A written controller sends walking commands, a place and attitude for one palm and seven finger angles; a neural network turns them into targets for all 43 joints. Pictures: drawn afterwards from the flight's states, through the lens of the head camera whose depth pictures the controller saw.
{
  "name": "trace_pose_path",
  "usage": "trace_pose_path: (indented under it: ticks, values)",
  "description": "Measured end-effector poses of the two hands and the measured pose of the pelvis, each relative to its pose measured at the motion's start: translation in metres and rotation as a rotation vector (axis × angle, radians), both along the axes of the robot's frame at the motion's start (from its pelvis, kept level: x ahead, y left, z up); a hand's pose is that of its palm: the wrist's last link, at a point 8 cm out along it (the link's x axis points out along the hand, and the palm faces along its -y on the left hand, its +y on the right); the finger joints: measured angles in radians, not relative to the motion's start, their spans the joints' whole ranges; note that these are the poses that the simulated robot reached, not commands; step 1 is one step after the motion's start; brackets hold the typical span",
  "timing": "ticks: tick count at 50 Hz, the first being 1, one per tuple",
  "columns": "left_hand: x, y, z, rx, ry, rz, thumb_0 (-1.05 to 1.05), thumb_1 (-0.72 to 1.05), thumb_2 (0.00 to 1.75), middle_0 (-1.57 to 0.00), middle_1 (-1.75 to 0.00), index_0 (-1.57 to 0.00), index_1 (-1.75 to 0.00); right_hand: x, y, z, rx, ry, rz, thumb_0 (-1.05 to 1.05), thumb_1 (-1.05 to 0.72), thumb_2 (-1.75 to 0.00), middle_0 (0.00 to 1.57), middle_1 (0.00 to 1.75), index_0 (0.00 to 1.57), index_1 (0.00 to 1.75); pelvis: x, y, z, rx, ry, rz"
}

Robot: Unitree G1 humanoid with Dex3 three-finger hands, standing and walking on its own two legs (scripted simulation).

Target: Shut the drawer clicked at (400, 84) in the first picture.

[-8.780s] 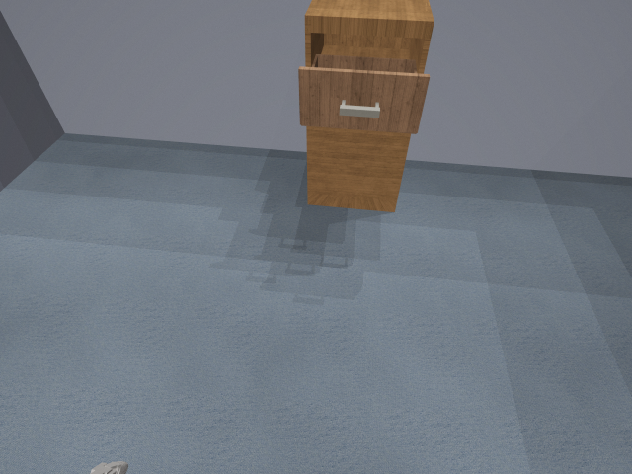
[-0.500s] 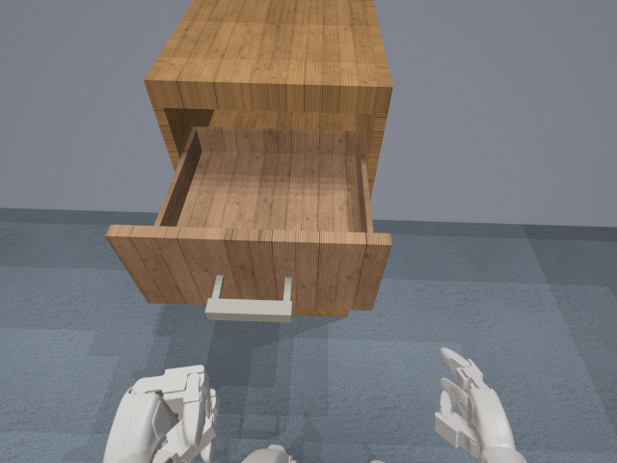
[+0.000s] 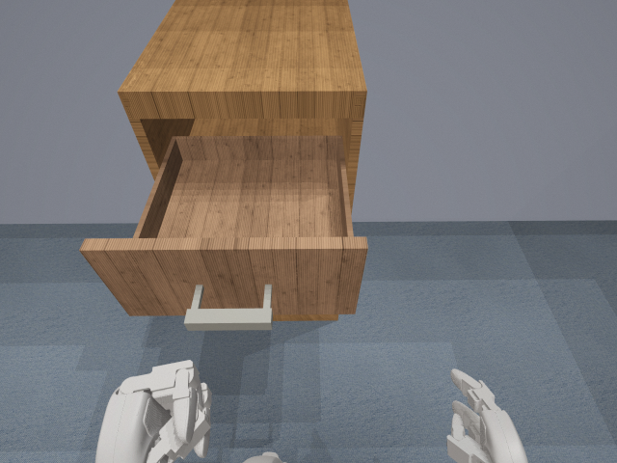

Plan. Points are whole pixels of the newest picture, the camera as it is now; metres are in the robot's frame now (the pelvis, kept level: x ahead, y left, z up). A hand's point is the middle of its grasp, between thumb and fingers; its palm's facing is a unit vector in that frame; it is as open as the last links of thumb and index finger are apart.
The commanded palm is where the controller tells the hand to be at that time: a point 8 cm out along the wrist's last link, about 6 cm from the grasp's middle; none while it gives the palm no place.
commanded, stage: bring the fist close to the handle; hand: left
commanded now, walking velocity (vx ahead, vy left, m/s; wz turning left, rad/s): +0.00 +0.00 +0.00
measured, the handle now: (231, 305) +0.34 +0.13 +0.00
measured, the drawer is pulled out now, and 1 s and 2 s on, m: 0.30 0.30 0.29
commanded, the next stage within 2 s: push the drawer shut in 1.46 s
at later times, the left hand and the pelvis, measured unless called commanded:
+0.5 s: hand (245, 402) +0.19 +0.08 +0.04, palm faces +0.01 -1.00 -0.02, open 3.3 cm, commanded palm +0.16 +0.14 +0.05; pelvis +0.01 -0.03 -0.02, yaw +1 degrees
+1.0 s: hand (252, 382) +0.23 +0.09 +0.01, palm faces +0.03 -1.00 +0.02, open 3.3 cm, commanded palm +0.21 +0.13 +0.00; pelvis -0.01 -0.02 -0.04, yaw +0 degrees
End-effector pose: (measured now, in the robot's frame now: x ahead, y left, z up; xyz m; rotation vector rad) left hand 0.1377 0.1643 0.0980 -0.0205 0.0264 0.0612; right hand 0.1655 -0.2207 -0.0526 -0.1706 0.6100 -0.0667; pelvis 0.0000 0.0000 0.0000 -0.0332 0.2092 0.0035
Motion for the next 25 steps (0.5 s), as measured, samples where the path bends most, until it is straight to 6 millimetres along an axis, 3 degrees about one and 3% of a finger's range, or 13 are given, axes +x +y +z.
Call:
trace_pose_path:
  ticks: [6, 14, 25]
  values:
    - [0.003, -0.014, -0.011, 0.018, 0.063, -0.034, 0.01, 0.90, 0.90, -1.40, -1.60, -1.40, -1.60, 0.015, -0.006, 0.000, 0.010, -0.011, 0.010, 0.01, -0.91, -0.89, 0.20, 0.30, 0.21, 0.30, 0.006, -0.009, 0.000, 0.011, 0.012, 0.000]
    - [0.013, -0.012, -0.027, 0.030, 0.047, 0.018, 0.01, 0.90, 0.90, -1.40, -1.60, -1.40, -1.60, 0.030, -0.017, -0.009, -0.003, -0.005, 0.029, 0.01, -0.91, -0.89, 0.20, 0.30, 0.21, 0.30, 0.009, -0.022, -0.007, 0.019, 0.045, 0.006]
    - [0.034, -0.026, -0.051, 0.034, 0.058, -0.047, 0.01, 0.90, 0.90, -1.40, -1.60, -1.40, -1.60, 0.024, -0.033, -0.030, -0.011, 0.060, -0.001, 0.01, -0.91, -0.89, 0.20, 0.30, 0.20, 0.30, 0.010, -0.030, -0.015, 0.028, 0.085, 0.002]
